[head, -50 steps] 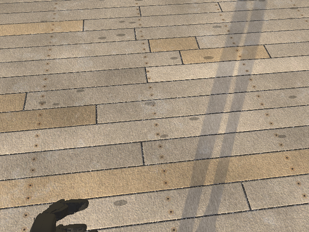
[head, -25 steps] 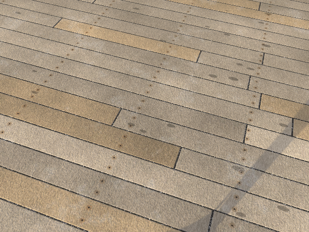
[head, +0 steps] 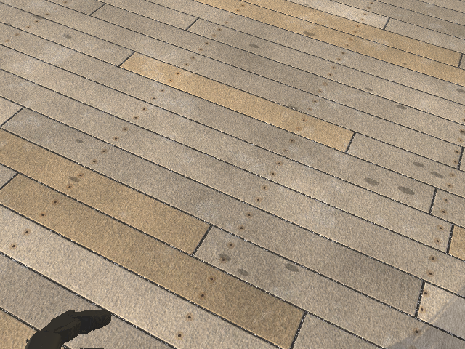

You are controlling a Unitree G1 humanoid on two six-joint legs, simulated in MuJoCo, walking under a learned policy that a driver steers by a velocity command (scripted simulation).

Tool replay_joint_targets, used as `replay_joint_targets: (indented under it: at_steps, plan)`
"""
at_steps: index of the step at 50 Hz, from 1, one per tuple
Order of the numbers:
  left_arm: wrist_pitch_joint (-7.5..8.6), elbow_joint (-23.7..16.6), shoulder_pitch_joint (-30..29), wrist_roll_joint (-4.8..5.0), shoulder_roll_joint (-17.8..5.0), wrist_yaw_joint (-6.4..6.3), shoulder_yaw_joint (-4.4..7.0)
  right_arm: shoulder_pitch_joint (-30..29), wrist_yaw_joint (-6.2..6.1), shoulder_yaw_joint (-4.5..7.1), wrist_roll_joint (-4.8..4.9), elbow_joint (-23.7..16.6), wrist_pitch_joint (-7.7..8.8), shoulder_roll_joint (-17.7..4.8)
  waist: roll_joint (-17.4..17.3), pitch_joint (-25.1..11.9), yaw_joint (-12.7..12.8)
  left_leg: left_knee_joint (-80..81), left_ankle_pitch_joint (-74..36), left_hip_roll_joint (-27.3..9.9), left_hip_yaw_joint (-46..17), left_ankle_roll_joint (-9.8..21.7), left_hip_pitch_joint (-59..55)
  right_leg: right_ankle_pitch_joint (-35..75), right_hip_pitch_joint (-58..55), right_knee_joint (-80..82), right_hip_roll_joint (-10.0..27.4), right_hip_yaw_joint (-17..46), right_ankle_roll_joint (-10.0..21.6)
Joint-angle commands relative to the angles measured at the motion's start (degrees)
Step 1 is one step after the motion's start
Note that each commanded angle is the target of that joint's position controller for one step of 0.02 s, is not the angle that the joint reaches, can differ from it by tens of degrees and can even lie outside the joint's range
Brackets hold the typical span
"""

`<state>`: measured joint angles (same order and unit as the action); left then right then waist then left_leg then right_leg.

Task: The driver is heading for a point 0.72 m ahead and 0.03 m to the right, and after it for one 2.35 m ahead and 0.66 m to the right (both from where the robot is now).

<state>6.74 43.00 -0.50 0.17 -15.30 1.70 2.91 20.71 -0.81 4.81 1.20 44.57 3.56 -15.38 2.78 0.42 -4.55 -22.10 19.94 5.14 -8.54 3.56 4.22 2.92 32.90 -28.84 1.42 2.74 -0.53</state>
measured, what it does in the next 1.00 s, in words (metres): walks ahead: right foot, then left foot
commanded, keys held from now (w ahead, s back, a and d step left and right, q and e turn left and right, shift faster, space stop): w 0.90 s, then no key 0.10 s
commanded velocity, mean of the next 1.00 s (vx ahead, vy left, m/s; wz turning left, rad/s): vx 0.49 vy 0.00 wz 0.09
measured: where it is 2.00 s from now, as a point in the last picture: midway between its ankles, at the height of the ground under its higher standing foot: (207, 290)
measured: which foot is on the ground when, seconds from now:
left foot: down 0.00-0.06, up 0.08-0.56, down 0.58-1.00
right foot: up 0.00-0.04, down 0.06-0.60, up 0.62-1.00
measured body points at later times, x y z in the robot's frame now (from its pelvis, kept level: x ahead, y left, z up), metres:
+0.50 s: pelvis +0.27 -0.02 +0.00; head +0.31 -0.02 +0.45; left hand +0.24 +0.26 -0.12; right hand +0.52 -0.22 -0.08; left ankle +0.44 +0.14 -0.70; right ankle +0.17 -0.13 -0.74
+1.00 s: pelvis +0.53 +0.03 +0.01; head +0.56 +0.04 +0.45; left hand +0.73 +0.28 -0.09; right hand +0.57 -0.25 -0.12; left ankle +0.45 +0.13 -0.74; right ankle +0.73 -0.12 -0.69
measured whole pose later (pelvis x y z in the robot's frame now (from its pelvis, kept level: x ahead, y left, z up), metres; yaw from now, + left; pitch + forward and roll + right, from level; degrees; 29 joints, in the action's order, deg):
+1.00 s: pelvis +0.53 +0.03 +0.01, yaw +3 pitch +2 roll +2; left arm 4.3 43.7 3.8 0.0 -15.5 1.5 2.1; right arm 20.8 0.3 3.1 0.3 47.8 4.2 -15.4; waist 3.0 0.9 -4.4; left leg -14.2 14.2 3.5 2.5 2.5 2.1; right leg 4.4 37.0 -34.5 5.6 2.0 -0.4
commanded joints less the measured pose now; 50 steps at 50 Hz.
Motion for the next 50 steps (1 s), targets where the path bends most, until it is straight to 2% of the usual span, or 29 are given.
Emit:
replay_joint_targets:
  at_steps: [1,2,3,4,5,6,7,8,9,10,12,15,18,22,25,27,28,29,30,31,32,33,34,35,36,38,41,45,50]
  plan:
    - [1.66,-4.4,-2.5,0.11,-6.8,0.42,1.89,1.6,-0.4,1.98,-0.23,-1.9,-0.1,-8.4,-10.8,0.2,1.9,0.6,-22.5,-16.0,-11.0,7.4,-1.3,-5.2,-4.5,1.8,-0.6,-1.5,2.4]
    - [1.88,-3.2,2.0,-0.15,-7.9,0.23,2.58,0.7,-0.36,1.73,-0.27,-2.2,-0.28,-7.9,-10.8,-1.9,4.4,-4.0,-30.4,-14.2,-9.8,6.3,-1.6,-5.4,-10.7,3.9,-1.9,-3.0,3.9]
    - [2.09,-1.8,9.3,-0.88,-9.9,-0.01,3.41,-0.3,-0.16,0.99,-0.66,-3.0,-0.25,-6.3,-9.5,-7.7,7.8,-13.9,-33.5,-11.1,-7.4,4.6,1.7,-3.1,-22.4,2.0,1.4,-0.3,6.7]
    - [1.98,-0.8,18.8,-1.35,-13.6,-0.14,4.29,2.0,-0.29,-0.01,-1.6,-4.1,0.02,-4.1,-1.0,-16.6,10.0,-31.8,-20.1,-5.7,-2.9,1.9,13.8,-2.2,-40.1,-0.4,11.5,12.6,11.7]
    - [1.26,2.2,23.6,-0.94,-15.4,0.6,5.01,10.1,-0.14,-0.83,0.58,-3.7,0.83,-1.2,17.9,-21.0,7.2,-48.5,12.8,1.0,-0.4,-1.5,33.3,-17.1,-54.1,8.6,21.3,39.0,19.5]
    - [1.05,1.8,22.9,0.88,-10.0,0.73,3.64,6.4,-0.13,-0.06,1.39,-3.0,1.1,-6.6,9.6,-15.0,9.1,-54.5,12.2,-2.3,-4.0,-1.3,40.6,-29.7,-51.5,11.6,20.5,41.0,17.6]
    - [0.57,1.1,19.0,0.92,-7.4,0.42,2.81,-0.9,0.03,0.35,1.13,-4.5,1.16,-8.6,3.5,-7.3,9.7,-54.6,6.7,-4.7,-2.1,-1.0,42.6,-28.3,-43.6,12.4,18.5,31.8,15.1]
    - [0.14,0.4,15.7,0.09,-6.8,0.32,2.26,-4.6,0.04,0.15,0.12,-5.4,1.25,-7.9,-1.0,-3.6,8.2,-52.1,2.4,-7.2,0.3,-0.9,40.4,-21.8,-35.6,13.6,16.3,25.5,14.1]
    - [-0.02,0.3,13.8,-0.47,-5.7,0.31,1.83,-6.0,0.13,0.27,-0.82,-5.9,1.31,-7.1,-1.8,-1.3,6.6,-48.2,-0.4,-9.1,1.2,-0.9,38.5,-16.4,-30.3,15.1,14.1,21.3,13.8]
    - [0.11,0.4,13.1,-0.93,-5.5,0.18,1.58,-5.0,0.32,0.28,-0.72,-6.0,1.22,-6.2,0.8,-1.6,5.1,-45.7,-1.9,-10.6,1.6,-1.0,35.3,-12.3,-27.2,16.1,12.9,18.6,13.8]
    - [0.43,1.2,13.9,-0.37,-5.5,0.04,1.54,-3.9,0.42,-0.08,-0.51,-5.7,0.87,-4.5,2.4,-2.0,4.4,-41.5,-2.5,-11.5,3.2,-1.7,33.6,-6.4,-25.4,17.8,11.3,13.9,14.2]
    - [0.34,2.3,16.1,0.19,-8.2,-0.61,2.2,-8.7,0.32,-0.81,-1.07,-7.6,0.88,-3.1,0.9,-1.1,5.3,-32.7,-8.5,-12.3,4.9,-3.2,36.1,1.0,-25.6,19.8,11.4,9.3,14.6]
    - [-0.41,3.2,18.1,0.71,-8.9,-1.02,2.23,-13.8,0.8,-1.42,-0.87,-8.6,1.25,-1.9,0.9,-0.4,7.1,-21.6,-18.2,-11.4,6.5,-3.4,34.1,2.9,-26.0,20.2,9.1,4.2,12.6]
    - [-1.28,4.9,22.4,1.18,-9.5,-1.07,2.1,-20.7,1.89,-1.68,-0.13,-10.5,1.68,-1.8,1.3,1.6,9.8,-12.2,-23.5,-9.2,8.3,-3.2,31.4,0.7,-28.2,19.3,9.7,2.7,11.6]
    - [-2.28,5.9,23.9,1.31,-10.2,-1.24,2.22,-23.8,2.86,-1.47,0.13,-12.2,2.08,-2.7,2.0,2.7,9.8,-8.5,-19.2,-8.2,8.4,-1.6,31.9,2.8,-33.5,16.7,12.4,3.9,10.9]
    - [-2.88,6.1,23.0,1.36,-11.4,-1.57,2.55,-21.3,3.16,-0.82,-0.02,-12.0,2.34,-4.4,2.9,1.2,7.3,-6.4,-15.5,-6.8,9.3,0.1,26.9,11.2,-35.6,12.7,13.1,3.6,9.7]
    - [-3.13,5.9,21.8,1.5,-11.7,-1.73,2.59,-16.3,2.99,0.0,-0.31,-10.6,2.38,-5.8,2.9,-1.8,4.1,-4.4,-16.0,-5.1,10.8,1.4,19.2,20.0,-35.2,6.9,11.7,1.8,8.7]
    - [-3.21,5.5,21.5,1.22,-10.6,-1.88,2.11,-7.7,2.5,1.36,-0.66,-8.1,2.27,-8.6,1.8,-7.6,0.1,-4.6,-17.8,-5.4,10.6,3.3,5.9,22.9,-31.1,-3.2,9.0,-0.5,7.1]
    - [-2.91,3.7,21.0,-0.4,-7.6,-2.04,0.77,3.4,1.72,2.58,-1.5,-6.2,1.94,-13.1,-5.2,-16.6,-3.8,-7.1,-21.1,-17.1,-2.3,7.6,-12.0,6.1,-18.4,-21.7,5.5,-3.2,4.8]
    - [-1.55,2.9,28.0,0.12,-1.4,-1.63,-1.04,4.4,2.03,2.87,-1.74,-5.4,1.68,-16.3,-20.2,-22.4,0.8,-0.6,-10.0,-28.4,-28.9,16.3,-27.4,-34.2,3.4,-39.4,-4.3,-1.7,2.1]
    - [-0.57,3.5,24.6,1.31,-7.6,-1.17,0.26,4.6,2.1,1.61,-0.89,-5.5,1.54,-10.9,-14.6,-20.3,-1.8,2.7,-2.4,-27.2,-31.4,15.1,-25.8,-36.2,10.2,-45.5,-1.2,4.1,2.5]
    - [-0.09,1.8,19.4,2.17,-9.5,-0.85,0.85,0.8,1.98,0.8,-0.62,-5.7,1.54,-9.0,-11.6,-11.8,-1.2,3.8,-4.7,-25.1,-22.5,12.8,-18.5,-31.0,13.2,-45.6,1.4,2.7,2.9]
    - [-0.05,1.4,16.7,1.68,-8.9,-1.0,0.74,-2.8,2.07,0.36,-0.86,-6.1,1.48,-8.0,-6.9,-7.6,0.5,5.2,-10.1,-22.5,-16.4,11.5,-10.5,-26.0,11.3,-43.0,3.8,1.3,2.7]
    - [-0.33,1.2,15.7,0.78,-8.4,-1.12,0.97,-5.6,2.32,0.05,-1.3,-6.3,1.51,-6.9,-5.8,-4.7,2.3,7.1,-14.4,-20.6,-12.5,11.0,-3.9,-22.9,9.0,-39.7,5.2,1.0,2.2]
    - [-1.01,1.4,16.8,0.6,-7.8,-1.07,1.09,-7.2,2.47,-0.32,-1.68,-6.4,1.76,-5.7,-6.6,-3.8,4.3,9.0,-16.9,-19.1,-9.7,10.7,0.5,-20.9,5.6,-38.0,6.5,1.5,1.9]
    - [-2.35,1.9,18.3,0.58,-5.7,-1.24,0.75,-7.8,2.62,-0.12,-1.27,-5.6,2.56,-6.0,-7.4,-3.3,6.0,12.0,-19.2,-18.3,-6.3,11.4,5.0,-19.1,2.7,-35.1,6.9,1.0,0.9]
    - [-3.0,0.2,13.6,-0.07,-4.9,-1.58,0.58,-6.2,1.98,0.4,-1.2,-3.8,2.92,-7.8,-6.0,-0.6,5.6,14.5,-21.3,-17.7,-2.1,11.7,6.5,-11.8,6.0,-27.8,7.3,0.7,-0.6]
    - [-2.31,-1.6,6.0,0.01,-3.6,-0.96,0.03,-3.3,1.22,0.52,-0.81,-1.9,2.32,-8.9,-5.7,1.3,2.9,15.0,-21.2,-15.4,3.2,9.1,5.2,0.5,4.9,-13.1,5.7,-0.7,-0.5]
    - [-1.26,-3.9,0.1,-0.17,-3.6,0.48,-0.06,0.6,0.58,0.4,-0.74,1.3,0.65,-9.6,-6.9,0.7,0.9,7.3,-35.0,-16.0,5.4,6.6,-0.1,2.8,-0.6,-2.8,1.6,-2.6,1.0]
Velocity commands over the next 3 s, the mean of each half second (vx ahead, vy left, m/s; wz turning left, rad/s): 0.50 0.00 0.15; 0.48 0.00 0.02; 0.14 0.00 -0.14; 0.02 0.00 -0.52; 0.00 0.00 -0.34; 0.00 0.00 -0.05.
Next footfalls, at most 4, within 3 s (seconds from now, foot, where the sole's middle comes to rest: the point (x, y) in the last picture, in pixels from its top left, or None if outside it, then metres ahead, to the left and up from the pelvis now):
0.06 right None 0.21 -0.13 -0.77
0.58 left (168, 346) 0.49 0.13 -0.78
1.08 right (238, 251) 0.78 -0.09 -0.78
1.48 left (165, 272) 0.71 0.14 -0.78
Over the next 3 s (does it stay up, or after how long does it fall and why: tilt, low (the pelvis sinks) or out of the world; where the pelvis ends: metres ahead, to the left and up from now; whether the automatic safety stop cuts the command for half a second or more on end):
stays up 0.68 0.00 0.00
